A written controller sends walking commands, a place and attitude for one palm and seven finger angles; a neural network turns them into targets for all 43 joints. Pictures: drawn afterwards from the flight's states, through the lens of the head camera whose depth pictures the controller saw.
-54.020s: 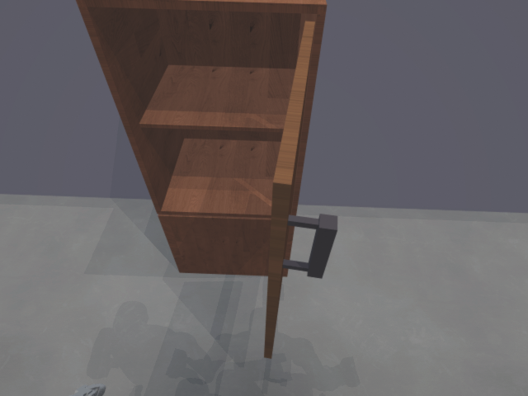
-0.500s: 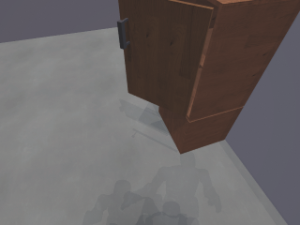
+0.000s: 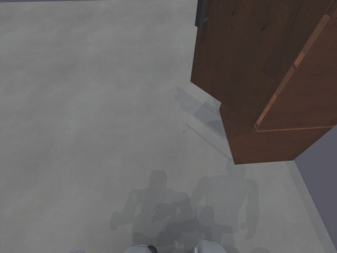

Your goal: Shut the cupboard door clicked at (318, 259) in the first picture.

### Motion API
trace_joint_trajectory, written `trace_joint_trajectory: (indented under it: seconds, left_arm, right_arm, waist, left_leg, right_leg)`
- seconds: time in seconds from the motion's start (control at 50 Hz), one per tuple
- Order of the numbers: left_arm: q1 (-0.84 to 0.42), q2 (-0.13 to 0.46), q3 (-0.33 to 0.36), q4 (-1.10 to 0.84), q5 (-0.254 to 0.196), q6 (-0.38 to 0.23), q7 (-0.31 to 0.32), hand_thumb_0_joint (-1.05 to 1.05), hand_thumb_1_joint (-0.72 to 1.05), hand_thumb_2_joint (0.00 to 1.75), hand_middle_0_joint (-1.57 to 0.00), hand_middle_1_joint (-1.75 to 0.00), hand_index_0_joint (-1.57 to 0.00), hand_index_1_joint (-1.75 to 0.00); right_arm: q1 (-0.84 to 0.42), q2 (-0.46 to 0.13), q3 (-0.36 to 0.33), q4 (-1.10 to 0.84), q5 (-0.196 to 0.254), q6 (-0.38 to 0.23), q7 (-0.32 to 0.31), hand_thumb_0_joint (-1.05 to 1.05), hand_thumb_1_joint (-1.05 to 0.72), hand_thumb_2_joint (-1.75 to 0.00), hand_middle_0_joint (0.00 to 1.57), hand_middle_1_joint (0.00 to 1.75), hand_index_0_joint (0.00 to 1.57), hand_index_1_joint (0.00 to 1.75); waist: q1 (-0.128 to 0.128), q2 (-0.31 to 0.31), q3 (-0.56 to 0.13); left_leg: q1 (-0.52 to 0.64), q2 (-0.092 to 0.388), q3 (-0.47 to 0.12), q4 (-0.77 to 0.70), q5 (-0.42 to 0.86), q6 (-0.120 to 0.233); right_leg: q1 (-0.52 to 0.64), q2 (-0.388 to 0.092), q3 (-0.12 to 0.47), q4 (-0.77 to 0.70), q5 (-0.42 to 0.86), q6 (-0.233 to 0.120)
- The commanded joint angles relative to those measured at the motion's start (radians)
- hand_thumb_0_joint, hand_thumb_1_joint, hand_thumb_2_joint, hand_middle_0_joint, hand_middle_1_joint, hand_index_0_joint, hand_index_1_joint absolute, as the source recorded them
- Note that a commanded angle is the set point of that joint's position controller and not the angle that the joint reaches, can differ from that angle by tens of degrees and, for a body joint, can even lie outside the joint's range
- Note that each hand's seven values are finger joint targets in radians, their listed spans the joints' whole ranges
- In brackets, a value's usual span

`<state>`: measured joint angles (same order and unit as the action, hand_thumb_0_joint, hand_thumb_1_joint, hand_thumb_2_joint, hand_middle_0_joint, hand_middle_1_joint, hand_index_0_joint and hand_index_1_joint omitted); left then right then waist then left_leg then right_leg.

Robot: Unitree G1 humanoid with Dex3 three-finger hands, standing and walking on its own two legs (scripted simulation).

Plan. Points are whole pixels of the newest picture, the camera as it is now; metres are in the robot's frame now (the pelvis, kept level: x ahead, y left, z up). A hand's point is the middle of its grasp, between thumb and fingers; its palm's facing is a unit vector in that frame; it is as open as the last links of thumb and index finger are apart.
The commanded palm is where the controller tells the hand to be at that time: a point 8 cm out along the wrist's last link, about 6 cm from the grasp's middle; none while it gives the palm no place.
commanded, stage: walk to a spot facing it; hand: left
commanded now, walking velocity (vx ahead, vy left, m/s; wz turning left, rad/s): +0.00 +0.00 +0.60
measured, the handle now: (204, 7) +0.92 -0.11 +0.09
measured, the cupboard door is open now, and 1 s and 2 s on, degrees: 40 40 40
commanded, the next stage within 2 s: turn to face it in 1.76 s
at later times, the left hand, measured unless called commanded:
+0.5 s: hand out of the picture -0.02 +0.16 -0.16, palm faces +0.38 -0.89 -0.25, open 7.4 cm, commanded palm none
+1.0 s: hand out of the picture -0.03 +0.16 -0.14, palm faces +0.63 -0.72 -0.29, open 7.4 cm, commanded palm none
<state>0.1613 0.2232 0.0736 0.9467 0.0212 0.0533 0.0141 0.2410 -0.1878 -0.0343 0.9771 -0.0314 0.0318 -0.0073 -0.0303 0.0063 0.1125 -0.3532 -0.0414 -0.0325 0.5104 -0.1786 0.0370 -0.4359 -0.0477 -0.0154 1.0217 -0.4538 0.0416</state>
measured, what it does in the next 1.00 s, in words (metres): steps on the spot, turning left: right foot, then left foot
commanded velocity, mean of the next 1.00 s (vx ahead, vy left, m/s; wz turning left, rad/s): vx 0.14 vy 0.00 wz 0.60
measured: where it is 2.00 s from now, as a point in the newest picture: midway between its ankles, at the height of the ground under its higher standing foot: (123, 236)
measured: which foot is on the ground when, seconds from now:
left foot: down 0.00-0.16, up 0.18-0.54, down 0.56-0.90, up 0.92-1.00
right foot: up 0.00-0.16, down 0.18-0.56, up 0.58-0.88, down 0.90-1.00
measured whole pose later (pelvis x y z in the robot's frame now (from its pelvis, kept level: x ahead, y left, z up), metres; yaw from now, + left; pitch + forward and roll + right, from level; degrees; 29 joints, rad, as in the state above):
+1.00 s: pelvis +0.04 -0.05 +0.00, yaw +39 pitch +0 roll +2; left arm 0.26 0.21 0.07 0.88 0.03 -0.03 0.00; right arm 0.27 -0.25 -0.07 0.97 -0.03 0.06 0.03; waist -0.01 0.03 0.03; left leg -0.49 -0.02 -0.05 1.15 -0.41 0.01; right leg -0.28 -0.09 -0.14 0.58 -0.29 -0.01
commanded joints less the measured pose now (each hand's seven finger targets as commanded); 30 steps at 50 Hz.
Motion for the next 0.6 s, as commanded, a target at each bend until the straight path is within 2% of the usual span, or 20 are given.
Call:
trace_joint_trajectory:
  seconds: [0.0, 0.04, 0.08, 0.1, 0.12, 0.14, 0.16, 0.18, 0.2, 0.24, 0.26, 0.3, 0.36, 0.42, 0.48, 0.5, 0.52, 0.54, 0.56, 0.58]
  left_arm:
    - [0.0, 0.065, 0.012, -0.099, -0.006, -0.029, 0.009, 0.0, 0.9, 0.9, -0.2, -0.3, -0.2, -0.3]
    - [0.02, 0.068, 0.011, -0.102, -0.007, -0.026, 0.012, 0.0, 0.9, 0.9, -0.2, -0.3, -0.2, -0.3]
    - [0.085, 0.082, 0.017, -0.09, -0.009, -0.027, 0.014, 0.0, 0.9, 0.9, -0.2, -0.3, -0.2, -0.3]
    - [0.129, 0.092, 0.023, -0.081, -0.009, -0.029, 0.016, 0.0, 0.9, 0.9, -0.2, -0.3, -0.2, -0.3]
    - [0.17, 0.128, 0.033, -0.073, -0.004, -0.035, 0.019, 0.0, 0.9, 0.9, -0.2, -0.3, -0.2, -0.3]
    - [0.172, 0.214, 0.051, -0.086, 0.014, -0.042, 0.026, 0.0, 0.9, 0.9, -0.2, -0.3, -0.2, -0.3]
    - [0.104, 0.268, 0.05, -0.109, 0.015, -0.04, 0.03, 0.0, 0.9, 0.9, -0.2, -0.3, -0.2, -0.3]
    - [0.023, 0.229, 0.034, -0.129, 0.009, -0.037, 0.033, 0.0, 0.9, 0.9, -0.2, -0.3, -0.2, -0.3]
    - [-0.036, 0.174, 0.029, -0.142, 0.01, -0.047, 0.033, 0.0, 0.9, 0.9, -0.2, -0.3, -0.2, -0.3]
    - [-0.059, 0.14, 0.014, -0.146, 0.006, -0.056, 0.028, 0.0, 0.9, 0.9, -0.2, -0.3, -0.2, -0.3]
    - [-0.052, 0.138, 0.016, -0.143, 0.008, -0.059, 0.028, 0.0, 0.9, 0.9, -0.2, -0.3, -0.2, -0.3]
    - [0.01, 0.154, 0.021, -0.13, 0.008, -0.063, 0.03, 0.0, 0.9, 0.9, -0.2, -0.3, -0.2, -0.3]
    - [0.106, 0.182, 0.033, -0.101, 0.01, -0.062, 0.029, 0.0, 0.9, 0.9, -0.2, -0.3, -0.2, -0.3]
    - [0.158, 0.21, 0.046, -0.087, 0.013, -0.058, 0.025, 0.0, 0.9, 0.9, -0.2, -0.3, -0.2, -0.3]
    - [0.127, 0.211, 0.049, -0.092, 0.006, -0.054, 0.02, 0.0, 0.9, 0.9, -0.2, -0.3, -0.2, -0.3]
    - [0.119, 0.19, 0.045, -0.101, -0.003, -0.05, 0.017, 0.0, 0.9, 0.9, -0.2, -0.3, -0.2, -0.3]
    - [0.126, 0.124, 0.033, -0.136, -0.011, -0.043, 0.01, 0.0, 0.9, 0.9, -0.2, -0.3, -0.2, -0.3]
    - [0.039, 0.087, 0.009, -0.176, -0.004, -0.036, 0.012, 0.0, 0.9, 0.9, -0.2, -0.3, -0.2, -0.3]
    - [-0.01, 0.112, 0.011, -0.195, 0.002, -0.03, 0.013, 0.0, 0.9, 0.9, -0.2, -0.3, -0.2, -0.3]
    - [-0.034, 0.106, 0.019, -0.185, 0.006, -0.03, 0.01, 0.0, 0.9, 0.9, -0.2, -0.3, -0.2, -0.3]
  right_arm:
    - [0.06, -0.224, -0.069, -0.054, -0.005, -0.01, -0.021, 0.0, -0.9, -0.9, 0.2, 0.3, 0.2, 0.3]
    - [0.039, -0.227, -0.073, -0.066, -0.005, -0.001, -0.016, 0.0, -0.9, -0.9, 0.2, 0.3, 0.2, 0.3]
    - [-0.005, -0.224, -0.08, -0.083, -0.002, 0.007, -0.012, 0.0, -0.9, -0.9, 0.2, 0.3, 0.2, 0.3]
    - [-0.035, -0.214, -0.081, -0.098, 0.003, 0.012, -0.01, 0.0, -0.9, -0.9, 0.2, 0.3, 0.2, 0.3]
    - [-0.053, -0.186, -0.082, -0.11, 0.01, 0.016, -0.006, 0.0, -0.9, -0.9, 0.2, 0.3, 0.2, 0.3]
    - [-0.04, -0.124, -0.078, -0.123, 0.019, 0.019, 0.0, 0.0, -0.9, -0.9, 0.2, 0.3, 0.2, 0.3]
    - [-0.051, -0.133, -0.083, -0.132, 0.011, 0.015, 0.004, 0.0, -0.9, -0.9, 0.2, 0.3, 0.2, 0.3]
    - [-0.038, -0.15, -0.087, -0.123, 0.001, 0.024, 0.014, 0.0, -0.9, -0.9, 0.2, 0.3, 0.2, 0.3]
    - [-0.011, -0.134, -0.087, -0.107, -0.002, 0.031, 0.018, 0.0, -0.9, -0.9, 0.2, 0.3, 0.2, 0.3]
    - [-0.001, -0.125, -0.079, -0.093, 0.002, 0.033, 0.03, 0.0, -0.9, -0.9, 0.2, 0.3, 0.2, 0.3]
    - [0.005, -0.113, -0.074, -0.1, 0.009, 0.031, 0.034, 0.0, -0.9, -0.9, 0.2, 0.3, 0.2, 0.3]
    - [-0.035, -0.106, -0.066, -0.115, 0.013, 0.031, 0.035, 0.0, -0.9, -0.9, 0.2, 0.3, 0.2, 0.3]
    - [-0.113, -0.092, -0.052, -0.143, 0.016, 0.022, 0.036, 0.0, -0.9, -0.9, 0.2, 0.3, 0.2, 0.3]
    - [-0.138, -0.088, -0.041, -0.157, 0.019, 0.011, 0.033, 0.0, -0.9, -0.9, 0.2, 0.3, 0.2, 0.3]
    - [-0.06, -0.114, -0.046, -0.143, 0.019, 0.003, 0.031, 0.0, -0.9, -0.9, 0.2, 0.3, 0.2, 0.3]
    - [0.003, -0.163, -0.058, -0.124, 0.014, -0.005, 0.03, 0.0, -0.9, -0.9, 0.2, 0.3, 0.2, 0.3]
    - [0.047, -0.276, -0.085, -0.119, 0.004, -0.013, 0.022, 0.0, -0.9, -0.9, 0.2, 0.3, 0.2, 0.3]
    - [0.116, -0.323, -0.098, -0.096, 0.007, -0.004, 0.009, 0.0, -0.9, -0.9, 0.2, 0.3, 0.2, 0.3]
    - [0.141, -0.305, -0.086, -0.084, 0.002, 0.0, 0.005, 0.0, -0.9, -0.9, 0.2, 0.3, 0.2, 0.3]
    - [0.11, -0.278, -0.075, -0.089, -0.004, -0.009, -0.003, 0.0, -0.9, -0.9, 0.2, 0.3, 0.2, 0.3]
  waist:
    - [-0.011, 0.096, -0.204]
    - [-0.003, 0.145, -0.194]
    - [0.025, 0.18, -0.203]
    - [0.051, 0.16, -0.192]
    - [0.074, 0.079, -0.187]
    - [0.08, -0.177, -0.153]
    - [0.075, -0.272, -0.105]
    - [0.027, -0.176, -0.057]
    - [-0.011, -0.152, -0.033]
    - [-0.032, -0.162, -0.014]
    - [-0.035, -0.169, -0.033]
    - [-0.005, -0.181, -0.069]
    - [0.053, -0.18, -0.114]
    - [0.081, -0.219, -0.147]
    - [0.031, -0.203, -0.174]
    - [-0.009, -0.09, -0.215]
    - [-0.033, 0.221, -0.26]
    - [-0.076, 0.304, -0.246]
    - [-0.081, 0.167, -0.21]
    - [-0.072, 0.198, -0.174]
  left_leg:
    - [0.2, 0.261, -0.354, -0.182, 0.176, 0.134]
    - [0.145, 0.237, -0.368, -0.188, 0.134, 0.119]
    - [0.076, 0.194, -0.355, -0.171, 0.095, 0.092]
    - [-0.003, 0.161, -0.341, -0.149, 0.02, 0.067]
    - [-0.119, 0.102, -0.297, -0.098, -0.11, 0.02]
    - [-0.3, -0.028, -0.157, 0.146, -0.296, -0.055]
    - [-0.299, -0.062, -0.049, 0.458, -0.387, -0.085]
    - [-0.249, -0.003, -0.079, 0.63, -0.36, -0.07]
    - [-0.255, 0.015, -0.076, 0.703, -0.297, -0.07]
    - [-0.242, 0.047, -0.022, 0.746, -0.214, -0.089]
    - [-0.241, 0.048, 0.001, 0.704, -0.213, -0.096]
    - [-0.215, 0.055, 0.034, 0.6, -0.226, -0.105]
    - [-0.179, 0.055, 0.087, 0.402, -0.278, -0.105]
    - [-0.112, 0.042, 0.126, 0.232, -0.288, -0.089]
    - [0.072, 0.036, 0.133, 0.008, -0.112, -0.071]
    - [0.247, 0.078, 0.081, -0.1, 0.09, -0.054]
    - [0.435, 0.332, -0.241, -0.112, 0.456, 0.052]
    - [0.44, 0.455, -0.363, -0.126, 0.695, 0.175]
    - [0.382, 0.451, -0.305, -0.126, 0.458, 0.196]
    - [0.33, 0.383, -0.301, -0.166, 0.256, 0.174]
  right_leg:
    - [-0.018, 0.02, 0.027, -0.134, -0.004, 0.006]
    - [0.054, 0.041, 0.016, -0.231, 0.004, 0.002]
    - [0.175, 0.068, -0.001, -0.374, 0.06, -0.003]
    - [0.272, 0.067, -0.011, -0.489, 0.134, -0.004]
    - [0.388, 0.016, 0.026, -0.63, 0.157, -0.021]
    - [0.451, -0.226, 0.314, -0.805, -0.029, -0.104]
    - [0.283, -0.442, 0.475, -0.862, -0.004, -0.202]
    - [0.128, -0.426, 0.379, -0.851, -0.021, -0.222]
    - [0.107, -0.351, 0.31, -0.823, 0.03, -0.202]
    - [0.133, -0.263, 0.124, -0.738, 0.282, -0.177]
    - [0.184, -0.252, 0.06, -0.708, 0.407, -0.168]
    - [0.273, -0.257, 0.009, -0.665, 0.567, -0.169]
    - [0.405, -0.285, -0.017, -0.598, 0.754, -0.175]
    - [0.459, -0.304, -0.022, -0.532, 0.886, -0.169]
    - [0.372, -0.291, -0.086, -0.434, 0.81, -0.109]
    - [0.255, -0.262, -0.135, -0.309, 0.675, -0.061]
    - [-0.022, -0.125, -0.184, -0.106, 0.152, 0.016]
    - [-0.15, -0.066, -0.1, 0.04, -0.231, 0.029]
    - [-0.144, -0.085, -0.03, 0.09, -0.191, 0.012]
    - [-0.17, -0.082, -0.023, 0.084, -0.127, 0.01]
